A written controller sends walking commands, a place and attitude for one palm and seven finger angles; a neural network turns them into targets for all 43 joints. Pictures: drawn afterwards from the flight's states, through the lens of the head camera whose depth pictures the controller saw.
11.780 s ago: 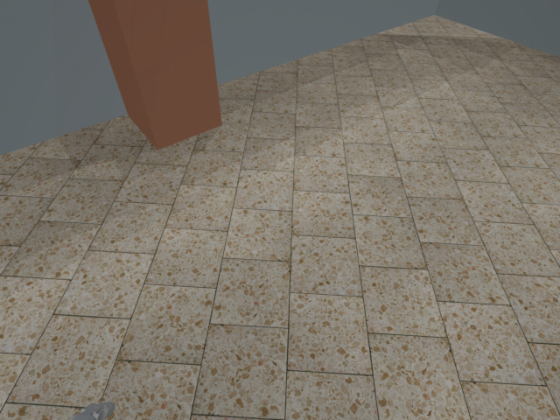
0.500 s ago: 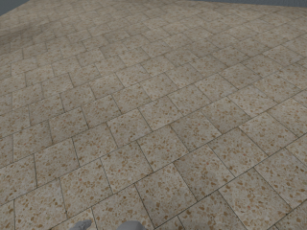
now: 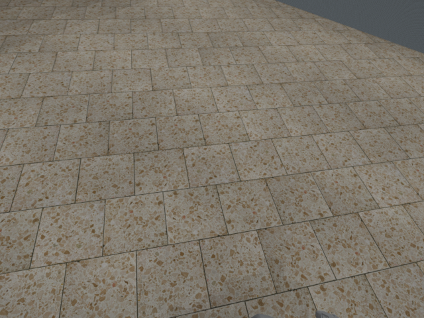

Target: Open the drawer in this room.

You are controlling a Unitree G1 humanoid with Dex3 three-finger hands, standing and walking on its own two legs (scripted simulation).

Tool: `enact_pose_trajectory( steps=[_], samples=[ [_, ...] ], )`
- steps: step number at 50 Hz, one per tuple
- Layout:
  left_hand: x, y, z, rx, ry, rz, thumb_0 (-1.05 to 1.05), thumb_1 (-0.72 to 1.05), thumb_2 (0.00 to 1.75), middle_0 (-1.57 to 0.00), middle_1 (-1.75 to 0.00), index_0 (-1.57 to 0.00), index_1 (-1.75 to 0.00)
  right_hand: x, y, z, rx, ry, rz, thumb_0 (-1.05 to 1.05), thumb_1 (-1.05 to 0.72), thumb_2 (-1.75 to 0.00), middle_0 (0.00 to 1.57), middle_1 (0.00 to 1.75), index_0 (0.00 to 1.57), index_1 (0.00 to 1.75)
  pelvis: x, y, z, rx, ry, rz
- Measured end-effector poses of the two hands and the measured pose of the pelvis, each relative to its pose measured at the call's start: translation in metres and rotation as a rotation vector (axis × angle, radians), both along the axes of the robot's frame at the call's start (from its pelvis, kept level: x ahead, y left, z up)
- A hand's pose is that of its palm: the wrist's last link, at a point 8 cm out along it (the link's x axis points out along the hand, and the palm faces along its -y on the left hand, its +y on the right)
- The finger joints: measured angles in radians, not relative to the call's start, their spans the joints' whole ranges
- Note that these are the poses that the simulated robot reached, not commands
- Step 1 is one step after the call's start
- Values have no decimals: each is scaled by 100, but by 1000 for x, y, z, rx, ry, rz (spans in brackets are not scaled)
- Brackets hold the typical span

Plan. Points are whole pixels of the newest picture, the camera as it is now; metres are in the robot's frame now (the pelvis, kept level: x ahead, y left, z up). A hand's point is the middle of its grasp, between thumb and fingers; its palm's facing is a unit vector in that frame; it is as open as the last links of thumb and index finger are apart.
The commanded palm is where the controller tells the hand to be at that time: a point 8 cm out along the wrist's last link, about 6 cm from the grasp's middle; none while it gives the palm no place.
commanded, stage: turn or walk to find it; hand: left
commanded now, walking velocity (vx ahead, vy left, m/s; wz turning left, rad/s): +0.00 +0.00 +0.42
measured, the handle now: out of the picture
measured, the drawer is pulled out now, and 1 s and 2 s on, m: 0.00 0.00 0.00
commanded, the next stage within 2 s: none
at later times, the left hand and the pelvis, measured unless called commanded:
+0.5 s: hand out of the picture +0.04 +0.16 -0.14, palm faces +0.20 -0.94 -0.28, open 7.3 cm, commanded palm none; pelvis -0.03 -0.05 +0.00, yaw +12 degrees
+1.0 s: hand out of the picture -0.14 +0.19 -0.18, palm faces +0.48 -0.84 -0.25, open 7.4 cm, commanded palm none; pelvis -0.07 -0.02 +0.00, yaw +26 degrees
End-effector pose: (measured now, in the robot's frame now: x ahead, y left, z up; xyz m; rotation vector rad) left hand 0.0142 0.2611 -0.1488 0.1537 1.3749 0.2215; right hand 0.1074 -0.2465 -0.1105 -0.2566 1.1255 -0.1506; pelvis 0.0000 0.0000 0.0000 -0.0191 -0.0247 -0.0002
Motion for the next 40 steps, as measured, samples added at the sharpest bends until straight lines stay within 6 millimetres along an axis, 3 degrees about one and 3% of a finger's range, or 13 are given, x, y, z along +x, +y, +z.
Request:
enact_pose_trajectory(
  steps=[5,10,16,20,24,31,36,40],
  samples=[
    [13,7,13,0,-81,12,1,91,90,-20,-30,-20,-30,-7,13,4,12,20,26,0,-90,-90,20,30,20,30,-5,6,9,-10,4,37],
    [27,3,21,14,-144,14,1,91,90,-20,-30,-20,-30,-27,13,-2,36,59,23,0,-90,-90,20,30,20,30,-11,1,10,-3,9,70],
    [42,-18,31,35,-211,8,1,91,90,-20,-30,-20,-30,-62,-6,-18,62,145,10,0,-90,-90,20,30,20,30,-21,-17,7,7,17,121],
    [40,-39,34,63,-261,16,1,91,90,-20,-30,-20,-30,-80,-27,-37,84,198,11,0,-90,-90,20,30,20,30,-27,-37,-2,29,26,157],
    [16,-58,42,77,-256,55,1,91,90,-20,-30,-20,-30,-84,-45,-41,87,237,34,0,-90,-90,20,30,20,30,-33,-49,1,39,11,206],
    [-35,-72,42,70,-190,161,1,91,90,-20,-30,-21,-30,-71,-56,-35,69,252,111,0,-91,-90,20,30,19,30,-37,-57,7,52,9,289],
    [-75,-71,32,53,-151,244,1,91,90,-20,-30,-21,-30,-49,-45,-30,38,248,196,0,-91,-90,19,30,19,30,-44,-53,6,51,16,343],
    [-115,-62,17,33,-106,317,1,91,90,-20,-30,-21,-30,-19,-19,-25,11,189,286,0,-91,-90,19,30,19,30,-53,-42,1,37,19,385]
  ],
)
